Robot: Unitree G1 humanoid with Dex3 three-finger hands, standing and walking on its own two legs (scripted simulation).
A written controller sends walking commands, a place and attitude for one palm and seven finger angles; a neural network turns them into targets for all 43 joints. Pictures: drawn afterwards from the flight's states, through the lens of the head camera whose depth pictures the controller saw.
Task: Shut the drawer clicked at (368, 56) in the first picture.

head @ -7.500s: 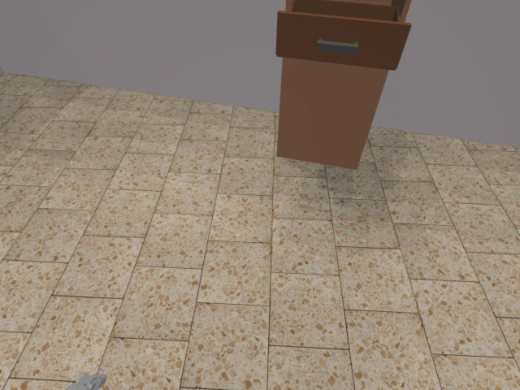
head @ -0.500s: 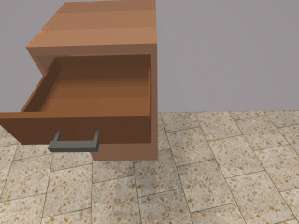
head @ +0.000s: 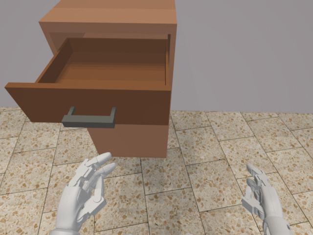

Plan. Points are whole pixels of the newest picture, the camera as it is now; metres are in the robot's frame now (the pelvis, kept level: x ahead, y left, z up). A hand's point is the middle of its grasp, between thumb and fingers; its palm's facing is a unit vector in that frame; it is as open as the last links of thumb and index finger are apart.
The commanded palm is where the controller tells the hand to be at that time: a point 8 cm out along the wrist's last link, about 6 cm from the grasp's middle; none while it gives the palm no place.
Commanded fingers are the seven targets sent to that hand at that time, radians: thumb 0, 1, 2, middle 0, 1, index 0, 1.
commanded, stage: raise the hand and make a fist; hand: left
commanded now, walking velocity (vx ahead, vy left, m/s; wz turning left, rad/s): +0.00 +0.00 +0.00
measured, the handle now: (91, 115) +0.39 +0.21 +0.09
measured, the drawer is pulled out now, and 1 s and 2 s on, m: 0.30 0.30 0.30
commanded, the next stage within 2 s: bring the fist close to the handle in 1.54 s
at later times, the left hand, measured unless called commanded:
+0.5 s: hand (80, 187) +0.20 +0.17 +0.09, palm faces +0.06 -1.00 -0.04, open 3.8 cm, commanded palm +0.15 +0.21 +0.10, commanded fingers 0.00 0.90 0.90 -1.08 -1.25 -1.08 -1.25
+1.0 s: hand (70, 177) +0.19 +0.17 +0.17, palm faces +0.06 -1.00 -0.07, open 3.2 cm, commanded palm +0.15 +0.22 +0.17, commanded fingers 0.00 0.90 0.90 -1.40 -1.60 -1.40 -1.60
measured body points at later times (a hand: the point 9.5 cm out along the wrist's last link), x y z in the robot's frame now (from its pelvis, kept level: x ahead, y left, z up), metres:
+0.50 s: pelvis +0.00 +0.03 +0.01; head +0.02 +0.02 +0.46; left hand +0.19 +0.23 +0.10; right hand +0.15 -0.19 -0.07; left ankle +0.01 +0.13 -0.69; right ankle +0.03 -0.08 -0.69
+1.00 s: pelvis +0.03 +0.03 +0.02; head +0.02 +0.00 +0.47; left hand +0.18 +0.22 +0.17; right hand +0.25 -0.16 -0.02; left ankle +0.01 +0.13 -0.69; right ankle +0.03 -0.08 -0.69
